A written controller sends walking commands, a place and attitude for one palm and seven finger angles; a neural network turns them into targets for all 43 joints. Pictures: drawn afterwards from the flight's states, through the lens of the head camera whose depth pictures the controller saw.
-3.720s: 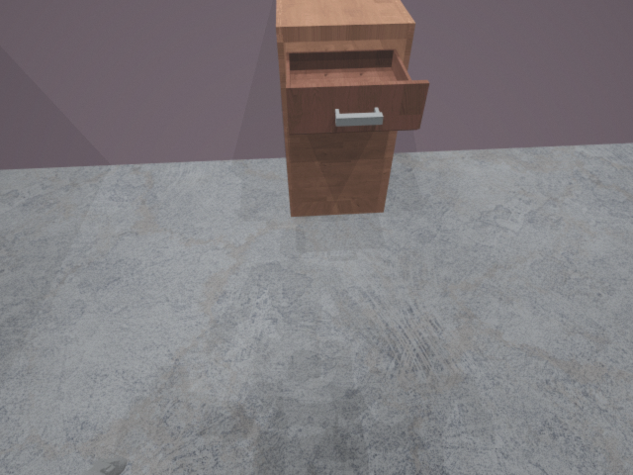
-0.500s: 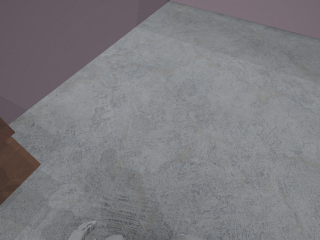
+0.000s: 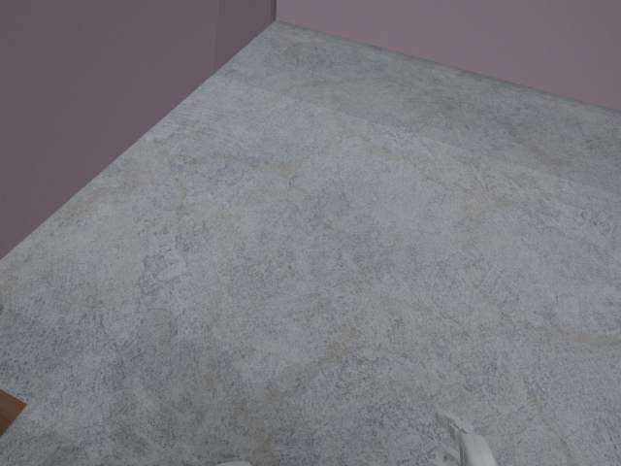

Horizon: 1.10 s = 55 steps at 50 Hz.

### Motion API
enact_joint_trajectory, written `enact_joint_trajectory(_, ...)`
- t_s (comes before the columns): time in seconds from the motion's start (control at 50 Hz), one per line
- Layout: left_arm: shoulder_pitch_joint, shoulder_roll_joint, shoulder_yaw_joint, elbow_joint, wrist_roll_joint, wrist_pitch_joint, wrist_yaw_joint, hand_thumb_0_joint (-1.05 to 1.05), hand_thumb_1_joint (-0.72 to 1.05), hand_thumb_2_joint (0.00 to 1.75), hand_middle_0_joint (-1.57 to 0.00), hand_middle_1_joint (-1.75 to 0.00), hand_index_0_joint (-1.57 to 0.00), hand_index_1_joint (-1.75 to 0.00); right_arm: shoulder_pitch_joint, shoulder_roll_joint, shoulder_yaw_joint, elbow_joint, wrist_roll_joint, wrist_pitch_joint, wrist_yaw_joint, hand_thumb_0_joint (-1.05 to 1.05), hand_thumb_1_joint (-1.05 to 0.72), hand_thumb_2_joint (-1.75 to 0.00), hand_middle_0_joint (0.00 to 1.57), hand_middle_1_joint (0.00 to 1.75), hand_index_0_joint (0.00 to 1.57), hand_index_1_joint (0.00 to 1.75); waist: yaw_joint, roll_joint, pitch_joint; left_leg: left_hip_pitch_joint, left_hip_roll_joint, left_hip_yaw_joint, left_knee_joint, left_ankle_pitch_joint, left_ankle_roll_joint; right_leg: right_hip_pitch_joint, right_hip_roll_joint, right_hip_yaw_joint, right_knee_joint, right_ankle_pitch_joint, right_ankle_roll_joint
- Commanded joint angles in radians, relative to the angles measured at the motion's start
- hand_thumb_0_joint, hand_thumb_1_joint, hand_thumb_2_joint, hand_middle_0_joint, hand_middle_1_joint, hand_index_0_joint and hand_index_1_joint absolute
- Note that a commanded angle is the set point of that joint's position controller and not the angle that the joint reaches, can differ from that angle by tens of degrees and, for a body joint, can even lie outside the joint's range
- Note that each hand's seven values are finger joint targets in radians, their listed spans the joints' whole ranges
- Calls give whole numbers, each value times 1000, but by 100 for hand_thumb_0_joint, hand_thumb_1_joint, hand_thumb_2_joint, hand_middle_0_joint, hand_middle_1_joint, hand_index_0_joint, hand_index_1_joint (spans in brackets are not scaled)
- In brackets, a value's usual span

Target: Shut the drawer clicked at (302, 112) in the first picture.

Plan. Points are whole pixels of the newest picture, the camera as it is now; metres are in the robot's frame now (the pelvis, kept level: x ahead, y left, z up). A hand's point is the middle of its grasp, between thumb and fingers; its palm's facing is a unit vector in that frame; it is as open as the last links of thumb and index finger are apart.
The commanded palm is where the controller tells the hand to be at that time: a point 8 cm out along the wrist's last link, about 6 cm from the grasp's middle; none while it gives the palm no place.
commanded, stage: walk to a spot facing it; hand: left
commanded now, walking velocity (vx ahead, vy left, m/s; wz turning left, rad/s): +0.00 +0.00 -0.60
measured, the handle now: out of the picture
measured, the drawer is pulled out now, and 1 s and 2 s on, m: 0.30 0.30 0.30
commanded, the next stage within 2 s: turn to face it in 0.26 s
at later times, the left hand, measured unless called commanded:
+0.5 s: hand (255, 390) +0.24 +0.11 -0.14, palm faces -0.29 -0.92 -0.27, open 7.3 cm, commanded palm none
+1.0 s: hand out of the picture +0.10 +0.21 -0.17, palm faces +0.06 -0.97 -0.25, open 7.3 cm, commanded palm none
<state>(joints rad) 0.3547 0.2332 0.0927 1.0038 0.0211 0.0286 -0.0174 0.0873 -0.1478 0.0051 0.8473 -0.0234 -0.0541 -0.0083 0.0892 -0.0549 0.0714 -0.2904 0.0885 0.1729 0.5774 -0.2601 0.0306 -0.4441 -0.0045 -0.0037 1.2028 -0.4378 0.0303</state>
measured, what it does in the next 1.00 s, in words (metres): steps on the spot: right foot, then left foot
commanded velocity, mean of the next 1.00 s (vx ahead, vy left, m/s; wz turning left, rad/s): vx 0.00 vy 0.00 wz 0.20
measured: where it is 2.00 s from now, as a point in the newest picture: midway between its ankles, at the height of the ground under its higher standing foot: outside the picture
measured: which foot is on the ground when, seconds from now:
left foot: down 0.00-0.36, up 0.38-0.68, down 0.70-1.00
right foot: up 0.00-0.34, down 0.36-0.72, up 0.74-1.00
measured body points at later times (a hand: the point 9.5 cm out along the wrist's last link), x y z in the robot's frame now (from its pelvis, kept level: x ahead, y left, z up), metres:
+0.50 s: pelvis +0.04 -0.03 -0.01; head +0.06 -0.06 +0.44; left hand +0.25 +0.16 -0.12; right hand -0.04 -0.28 -0.16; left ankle +0.04 +0.11 -0.66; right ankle +0.03 -0.14 -0.73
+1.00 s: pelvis +0.04 +0.00 +0.01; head +0.07 +0.01 +0.46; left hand +0.10 +0.26 -0.15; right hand +0.06 -0.25 -0.13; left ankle +0.08 +0.07 -0.73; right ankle +0.01 -0.17 -0.66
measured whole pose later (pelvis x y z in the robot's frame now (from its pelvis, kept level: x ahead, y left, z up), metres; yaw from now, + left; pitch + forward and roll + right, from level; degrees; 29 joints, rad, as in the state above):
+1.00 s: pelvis +0.04 +0.00 +0.01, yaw +0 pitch +1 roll -2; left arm 0.20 0.24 0.10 0.97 0.02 0.06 0.03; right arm 0.26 -0.18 -0.06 0.97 -0.02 0.02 -0.01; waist -0.02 0.00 0.06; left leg -0.31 -0.01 0.01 0.47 -0.17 0.06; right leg -0.44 -0.06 0.00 1.01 -0.39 0.09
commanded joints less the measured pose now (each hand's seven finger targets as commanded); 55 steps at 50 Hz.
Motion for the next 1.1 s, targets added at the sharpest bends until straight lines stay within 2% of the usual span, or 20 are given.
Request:
enact_joint_trajectory(0.0,21,31,18,-83,1,5,-11,0,90,90,-20,-30,-20,-30,126,-165,-59,4,8,-4,-27,0,-90,-90,20,30,20,30,-55,221,-85,93,260,-101,-273,431,55,-101,-68,-7,85,99,29)
enact_joint_trajectory(0.1,-87,1,17,-129,7,26,-13,0,90,90,-20,-30,-20,-30,186,-162,-86,30,3,5,-27,0,-90,-90,20,30,20,30,-86,206,-62,144,279,-41,-273,418,81,-141,-93,-42,-68,134,49)
enact_joint_trajectory(0.22,-225,3,1,-183,4,16,-15,0,90,90,-20,-30,-20,-30,223,-226,-112,55,-7,27,-15,0,-90,-90,20,30,20,30,-130,258,-75,184,314,16,-203,421,82,-18,-66,-103,-388,56,27)
enact_joint_trajectory(0.26,-235,15,-1,-195,6,5,-13,0,90,90,-20,-30,-20,-30,225,-242,-119,58,-9,34,-11,0,-90,-90,20,30,20,30,-129,258,-85,189,326,23,-147,434,63,42,-47,-117,-490,49,7)
enact_joint_trajectory(0.3,-165,44,2,-178,6,-9,-7,0,90,90,-20,-30,-20,-30,222,-249,-119,52,-4,39,-6,0,-90,-90,20,30,20,30,-82,221,-130,157,295,79,13,440,1,203,-23,-136,-680,196,-18)
enact_joint_trajectory(0.32,-87,124,14,-156,10,-24,2,0,90,90,-20,-30,-20,-30,242,-223,-111,42,6,42,3,0,-90,-90,20,30,20,30,-42,65,-186,-11,254,117,214,316,-59,433,-117,-18,-770,386,-62)
enact_joint_trajectory(0.34,-13,246,38,-136,10,-37,19,0,90,90,-20,-30,-20,-30,226,-135,-83,-4,8,47,6,0,-90,-90,20,30,20,30,-18,-256,-223,-326,92,110,472,-332,-119,602,-400,341,-798,856,-174)
enact_joint_trajectory(0.36,14,253,33,-124,-12,-32,31,0,90,90,-20,-30,-20,-30,196,-154,-77,-7,10,65,-16,0,-90,-90,20,30,20,30,-9,-160,-257,-314,77,-79,577,-409,-115,524,-452,307,-774,1050,-238)
enact_joint_trajectory(0.38,-21,232,33,-122,-7,-33,39,0,90,90,-20,-30,-20,-30,187,-139,-71,8,12,67,-22,0,-90,-90,20,30,20,30,-27,-191,-258,-320,63,-130,626,-367,-103,500,-388,273,-773,984,-236)
enact_joint_trajectory(0.42,-132,141,-4,-126,-6,-39,44,0,90,90,-20,-30,-20,-30,209,-143,-70,71,7,75,-19,0,-90,-90,20,30,20,30,-84,-96,-179,-283,59,-158,644,-218,-103,392,-308,127,-798,865,-197)
enact_joint_trajectory(0.48,-234,92,-29,-129,1,-52,47,0,90,90,-20,-30,-20,-30,310,-109,-59,144,9,84,-15,0,-90,-90,20,30,20,30,-145,-81,-121,-125,42,-140,453,-138,-103,231,-259,-37,-840,699,-169)
enact_joint_trajectory(0.6,-181,116,-10,-85,1,-31,55,0,90,90,-20,-30,-20,-30,233,-82,-59,136,10,82,-2,0,-90,-90,20,30,20,30,-85,-100,-31,-88,6,-67,201,-147,-97,236,-316,-30,-834,540,-178)
enact_joint_trajectory(0.66,-185,102,0,-90,-6,-18,54,0,90,90,-20,-30,-20,-30,279,-90,-71,135,8,78,5,0,-90,-90,20,30,20,30,-110,-27,-45,36,5,-59,-3,29,-81,179,-296,-93,-719,407,-103)
enact_joint_trajectory(0.68,-173,67,1,-104,-10,-8,51,0,90,90,-20,-30,-20,-30,315,-134,-80,131,5,71,7,0,-90,-90,20,30,20,30,-122,137,-51,63,90,-208,-113,205,-35,106,-216,-144,-594,234,-42)
enact_joint_trajectory(0.7,-166,7,-3,-135,-16,-3,49,0,90,90,-20,-30,-20,-30,343,-214,-98,118,-4,65,3,0,-90,-90,20,30,20,30,-128,361,-46,59,272,-476,-230,391,72,11,-97,-183,-421,-52,25)
enact_joint_trajectory(0.72,-224,4,-8,-156,-7,1,53,0,90,90,-20,-30,-20,-30,367,-226,-105,129,-11,59,-12,0,-90,-90,20,30,20,30,-164,382,-58,79,325,-616,-306,395,153,-67,-54,-96,-183,-200,27)
enact_joint_trajectory(0.74,-246,10,1,-153,-1,1,50,0,90,90,-20,-30,-20,-30,358,-220,-107,134,-7,55,-21,0,-90,-90,20,30,20,30,-155,302,-69,86,298,-590,-298,344,154,-114,-68,-18,-67,-141,17)
enact_joint_trajectory(0.78,-232,12,7,-134,0,-7,40,0,90,90,-20,-30,-20,-30,272,-183,-99,105,-3,47,-23,0,-90,-90,20,30,20,30,-122,191,-101,124,224,-476,-272,315,129,-146,-88,12,-14,-3,27)
enact_joint_trajectory(0.86,-197,25,10,-109,-5,1,36,0,90,90,-20,-30,-20,-30,226,-190,-102,82,4,46,-22,0,-90,-90,20,30,20,30,-115,166,-116,134,164,-409,-283,278,123,-98,-82,5,-104,54,48)
enact_joint_trajectory(1.08,-174,60,6,-143,-11,6,42,0,90,90,-20,-30,-20,-30,162,-275,-135,35,-2,79,-2,0,-90,-90,20,30,20,30,-124,226,-124,69,122,-563,-286,72,134,38,-22,8,-389,0,41)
